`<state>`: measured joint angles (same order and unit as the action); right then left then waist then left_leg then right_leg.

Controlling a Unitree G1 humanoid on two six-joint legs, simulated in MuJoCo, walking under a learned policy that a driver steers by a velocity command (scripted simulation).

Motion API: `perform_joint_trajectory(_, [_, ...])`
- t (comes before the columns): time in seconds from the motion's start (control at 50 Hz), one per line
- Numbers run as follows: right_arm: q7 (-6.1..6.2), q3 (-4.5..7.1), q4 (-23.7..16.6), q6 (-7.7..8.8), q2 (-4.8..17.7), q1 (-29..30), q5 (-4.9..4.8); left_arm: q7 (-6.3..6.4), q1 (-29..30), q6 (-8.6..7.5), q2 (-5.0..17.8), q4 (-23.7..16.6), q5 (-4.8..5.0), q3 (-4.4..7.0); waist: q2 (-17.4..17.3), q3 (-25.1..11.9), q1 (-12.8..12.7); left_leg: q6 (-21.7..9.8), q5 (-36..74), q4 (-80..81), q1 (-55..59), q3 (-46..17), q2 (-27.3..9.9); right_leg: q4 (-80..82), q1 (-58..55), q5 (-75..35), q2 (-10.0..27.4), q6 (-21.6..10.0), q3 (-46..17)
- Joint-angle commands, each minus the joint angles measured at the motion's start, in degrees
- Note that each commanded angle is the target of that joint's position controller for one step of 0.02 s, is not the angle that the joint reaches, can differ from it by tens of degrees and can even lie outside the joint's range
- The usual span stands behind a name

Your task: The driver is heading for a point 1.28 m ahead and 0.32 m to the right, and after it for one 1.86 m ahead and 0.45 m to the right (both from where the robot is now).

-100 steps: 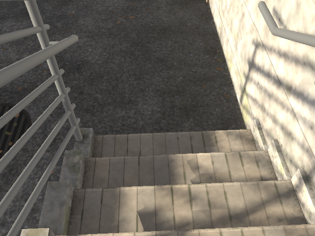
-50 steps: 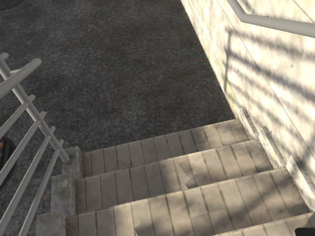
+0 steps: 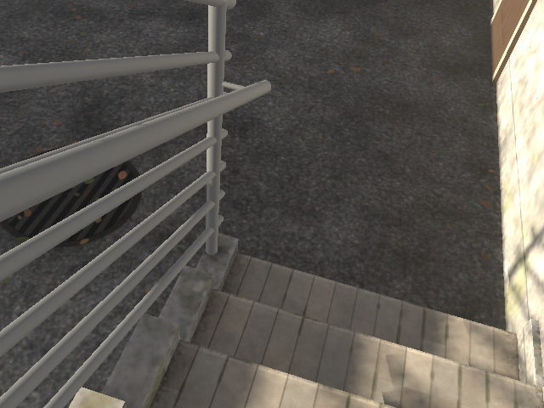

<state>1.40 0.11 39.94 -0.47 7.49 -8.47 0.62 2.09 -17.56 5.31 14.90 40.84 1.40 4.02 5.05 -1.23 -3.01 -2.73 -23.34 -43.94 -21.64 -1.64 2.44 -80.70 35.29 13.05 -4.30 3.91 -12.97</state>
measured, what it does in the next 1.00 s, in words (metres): goes down: right foot, then left foot 0.17 m lower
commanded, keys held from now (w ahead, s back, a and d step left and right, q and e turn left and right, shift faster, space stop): e+shift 0.02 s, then w+e+shift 0.44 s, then w+q+shift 0.54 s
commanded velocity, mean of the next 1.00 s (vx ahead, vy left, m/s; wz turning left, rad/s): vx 0.74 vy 0.00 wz -0.20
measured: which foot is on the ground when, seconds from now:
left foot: down 0.00-0.30, up 0.32-0.66, down 0.68-1.00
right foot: up 0.00-0.28, down 0.30-0.68, up 0.70-1.00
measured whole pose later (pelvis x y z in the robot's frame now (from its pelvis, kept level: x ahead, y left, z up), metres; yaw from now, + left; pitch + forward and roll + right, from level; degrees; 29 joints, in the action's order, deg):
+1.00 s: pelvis +0.37 -0.30 -0.23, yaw -11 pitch +1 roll +2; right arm 3.1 2.6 50.0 3.0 8.1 -31.2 -3.2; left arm -1.0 -1.9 -6.7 10.7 30.8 -0.2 1.4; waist 3.8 -2.5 6.9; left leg -7.5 -46.0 -57.3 -10.1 -12.9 14.7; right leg -30.1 34.4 -23.5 2.4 0.2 -14.4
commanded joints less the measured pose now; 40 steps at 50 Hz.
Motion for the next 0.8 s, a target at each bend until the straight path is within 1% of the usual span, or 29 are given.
perform_joint_trajectory(0.02, [0.41, 2.48, -3.08, 0.77, 8.59, -2.51, 0.35, 0.65, 5.64, -0.33, 5.12, -8.73, -0.35, 1.01, -15.48, -1.74, 3.36, -14.11, 40.62, 10.64, 9.14, -13.28, -18.06, -2.64, 7.45, 4.60, 1.11, 1.94, 0.66])
perform_joint_trajectory(0.04, [0.10, 2.70, -2.91, 0.58, 8.80, -3.50, 0.46, 0.23, 4.47, 0.37, 3.36, -9.24, -0.80, -0.08, -15.75, -2.84, 3.33, -13.93, 25.65, 13.08, 11.09, -14.13, -19.24, 5.21, 8.68, 10.31, 3.62, 1.57, 2.64])
perform_joint_trajectory(0.08, [0.22, 4.65, -1.72, 0.11, 13.17, -9.77, -1.36, -0.62, 5.04, -0.27, 2.26, -9.56, 0.86, -0.94, -15.51, -0.70, 6.80, -12.17, -13.79, 18.80, 9.85, -17.60, -19.20, 11.72, 11.44, 10.79, 5.50, -1.21, 8.88])
perform_joint_trajectory(0.1, [0.53, 5.26, -1.45, 0.34, 15.12, -9.78, -1.68, -0.89, 4.14, -0.85, 2.08, -9.11, 0.70, -0.91, -16.57, 0.52, 6.66, -10.98, -21.91, 20.92, 6.18, -18.29, -19.74, 14.85, 8.78, 10.16, 5.60, -2.17, 11.49])
perform_joint_trajectory(0.18, [1.23, 5.06, -1.08, 2.88, 14.50, -7.73, -2.34, -1.75, 5.68, -4.04, 3.28, -11.47, -0.47, 0.35, -15.89, 5.08, 6.61, -8.12, -14.90, 20.99, 1.98, -14.10, -22.49, 21.14, 4.93, 11.52, 6.82, -3.24, 13.12])
perform_joint_trajectory(0.2, [0.58, 5.36, -2.02, 3.48, 15.80, -5.24, -0.97, -2.11, 5.82, -4.07, 4.38, -11.72, -0.26, 1.10, -13.00, 3.46, 5.62, -7.83, -9.36, 18.49, -0.18, -12.23, -22.15, 18.68, 1.49, 6.79, 6.82, -3.78, 15.02])
perform_joint_trajectory(0.24, [-1.01, 5.29, -3.20, 4.08, 15.74, 0.20, -0.27, -2.19, -0.36, -3.74, 3.88, -10.06, 0.32, 1.30, -13.56, -3.50, 1.83, -6.33, -5.50, 13.14, -0.03, -9.31, -23.87, 15.17, -6.03, 3.09, 7.40, -5.79, 16.76])
perform_joint_trajectory(0.26, [-1.55, 4.34, -1.99, 3.49, 13.26, -2.30, -1.65, -2.90, 2.37, -3.76, -0.70, -11.98, 1.75, -0.63, -16.47, -1.17, 2.57, -4.79, -6.45, 16.12, -1.34, -4.71, -23.30, 32.04, -7.63, 24.78, 5.87, -7.87, 17.39])
perform_joint_trajectory(0.28, [-1.40, 5.06, -3.27, 4.01, 15.10, 2.77, -2.60, -2.56, -5.09, -4.36, 1.62, -9.38, 1.66, 0.40, -16.14, -3.22, -1.27, -3.25, 2.29, 7.88, -4.05, -1.33, -21.97, 31.71, -17.51, 7.71, 5.47, -7.51, 20.04])
perform_joint_trajectory(0.3, [-1.20, 4.74, -5.63, 4.66, 13.83, 10.48, -0.96, -2.06, -21.02, -4.63, 5.71, -2.43, 0.38, 2.57, -8.86, -7.23, -9.62, -0.42, 12.90, -11.43, -12.87, 7.11, -17.40, 32.83, -34.36, 0.68, -0.36, -8.37, 26.27])
perform_joint_trajectory(0.32, [-0.64, 3.32, -8.40, 5.15, 9.25, 12.09, 0.26, -2.55, -28.40, -5.71, 9.81, -0.03, 0.57, 4.04, 8.35, -0.37, -12.32, 2.40, -1.47, -41.72, -36.17, 8.56, -9.17, 43.22, -44.30, 5.65, 3.82, -16.27, 4.55])
perform_joint_trajectory(0.34, [0.01, 2.60, -12.23, 7.36, 8.66, 11.06, 2.23, -3.93, -23.13, -8.38, 13.26, -2.76, 1.10, 2.75, 18.53, 2.79, -6.23, 1.57, -12.12, -48.28, -49.45, 0.52, -1.78, 48.91, -42.91, -9.36, 10.70, -21.31, -19.85])
perform_joint_trajectory(0.36, [-0.60, 3.54, -13.53, 8.91, 13.14, 11.88, -0.28, -4.34, -18.81, -9.34, 12.96, -4.98, 0.75, 2.70, 10.35, 0.46, -4.48, 1.35, -7.69, -43.83, -54.16, -5.95, -2.22, 57.21, -42.94, 5.67, 18.23, -26.38, -33.04])
perform_joint_trajectory(0.38, [-0.67, 4.17, -11.01, 9.25, 15.04, 11.41, -2.80, -4.22, -15.54, -9.58, 10.91, -6.76, 0.46, 2.17, 0.87, 0.24, -2.06, 1.13, -5.77, -40.62, -52.94, -7.90, -4.41, 55.34, -40.58, 12.27, 19.94, -26.71, -35.71])
perform_joint_trajectory(0.4, [-1.06, 4.58, -9.30, 9.42, 15.77, 8.07, -2.55, -4.12, -11.52, -9.21, 9.45, -6.97, -0.51, 1.68, -7.61, 1.31, 1.19, -0.12, 1.61, -31.72, -51.12, -9.88, -7.43, 48.97, -37.29, 10.11, 18.80, -23.91, -30.83])
perform_joint_trajectory(0.46, [-3.97, 4.83, -5.89, 8.65, 15.46, 6.94, 0.92, -0.89, -4.03, -8.49, 7.31, -8.51, 0.10, 0.28, -3.32, 1.24, 4.72, 0.12, 31.53, -12.79, -30.36, -6.40, -5.30, 38.45, -17.36, -1.06, 7.36, -18.09, -12.41])
perform_joint_trajectory(0.5, [-6.01, 3.13, -7.14, 7.72, 10.13, 9.44, 3.05, 2.60, -5.13, -7.53, 6.60, -4.21, 0.16, -1.01, -5.47, 1.29, 3.72, 0.36, 58.67, 0.73, -6.80, 2.14, 0.09, 41.78, 1.64, 9.80, 1.99, -15.29, -3.52])
perform_joint_trajectory(0.56, [-4.64, 3.33, -9.61, 6.21, 9.48, 9.82, 1.34, 1.56, -6.26, -8.68, 6.40, -0.70, 0.92, -1.27, 3.33, 3.03, 1.58, 0.32, 51.52, 5.38, 1.84, 6.48, 1.73, 40.42, 3.60, 4.21, 2.21, -13.26, 1.03])
perform_joint_trajectory(0.58, [-4.27, 3.82, -9.67, 5.93, 9.59, 7.71, 1.44, 0.73, -7.44, -8.90, 6.03, 0.59, 0.26, -1.20, 3.65, 1.12, 1.55, 0.37, 50.57, 2.00, 6.88, 7.88, 2.73, 36.78, 3.87, 1.28, 2.07, -12.72, 0.52])
perform_joint_trajectory(0.6, [-3.93, 4.20, -8.69, 5.40, 9.69, 5.09, 0.18, 0.11, -7.61, -8.76, 5.21, 1.29, -0.48, -1.15, 2.42, 0.28, 2.83, 0.69, 44.80, 0.53, 7.92, 8.73, 3.07, 30.36, 1.17, -2.18, 1.89, -11.73, 1.52])
perform_joint_trajectory(0.64, [-3.08, 5.89, -3.99, 5.79, 13.18, -9.88, -1.59, 0.35, -3.30, -9.01, 3.83, -0.75, -1.03, -1.44, 2.11, -0.17, 7.42, 0.52, 33.90, 12.53, 9.49, 9.65, 2.62, 12.54, -11.16, -32.33, 1.93, -9.05, 5.71])
perform_joint_trajectory(0.66, [-2.86, 7.10, 0.13, 6.30, 14.10, -23.27, -2.17, -0.06, -0.29, -9.56, 4.18, 0.09, -1.86, -1.21, -2.07, -3.42, 14.24, -3.10, 40.95, 18.53, 20.61, 6.54, -0.26, -5.21, -9.03, -39.84, 1.42, -7.81, 7.42])
perform_joint_trajectory(0.68, [-3.72, 6.38, 7.58, 6.10, 10.49, -41.98, -2.12, 0.18, 9.59, -10.06, 4.66, -1.14, 0.12, -0.83, -7.91, -3.57, 25.63, -10.34, 50.41, 29.27, 31.58, -3.74, -10.00, -41.83, 0.35, -20.72, 0.35, -6.23, 12.58])
perform_joint_trajectory(0.7, [-4.90, 3.30, 12.54, 6.36, 4.68, -47.58, -1.15, -0.24, 18.27, -10.75, -3.79, -7.09, -2.20, -2.53, -18.39, 3.41, 22.58, -8.78, 48.51, 18.07, 38.71, -4.59, -8.61, -57.93, 25.95, 29.16, -2.82, -7.18, 17.24])
perform_joint_trajectory(0.72, [-4.77, 1.08, 9.02, 6.70, 3.40, -36.05, 0.36, -1.06, 8.49, -12.38, -10.83, -12.62, -0.78, -5.42, -22.53, 3.68, 7.50, -10.17, 57.57, 4.37, 39.27, -16.11, -9.84, -52.06, 39.41, 25.53, -1.94, -9.40, 3.04])
perform_joint_trajectory(0.74, [-4.72, 1.49, 5.28, 4.90, 2.66, -25.28, -0.47, -2.89, -0.94, -13.12, -9.05, -10.41, -0.84, -5.65, -13.46, -1.48, -0.50, -14.07, 51.67, 8.68, 35.54, -22.28, -11.64, -40.72, 38.83, 17.57, 3.42, -9.65, 5.05])
perform_joint_trajectory(0.76, [-4.67, 2.79, 3.02, 4.19, 6.18, -20.80, -1.27, -3.78, -3.63, -13.55, -2.18, -7.53, -0.26, -3.53, -2.70, -2.28, -3.12, -16.02, 25.96, 14.90, 25.43, -25.58, -11.74, -29.15, 33.28, 7.99, 5.63, -10.78, 4.05])
perform_joint_trajectory(0.78, [-2.94, 5.62, -1.88, 5.44, 17.90, -4.90, -1.13, -2.86, -3.39, -12.96, 1.84, -9.79, 0.16, -2.40, -9.00, 2.87, -9.91, -18.83, 2.15, 26.56, 5.79, -41.61, -16.07, -5.61, 24.94, -0.33, 10.43, -7.46, -0.89])
perform_joint_trajectory(0.8, [-1.73, 4.71, -4.42, 6.17, 14.60, -0.86, -1.84, -1.29, 8.10, -12.39, 6.35, -11.89, 0.32, -0.94, 0.57, 11.60, -6.99, -19.67, 1.54, 26.82, -10.03, -41.34, -13.51, 7.98, 20.01, -5.84, 11.45, -2.77, 0.69])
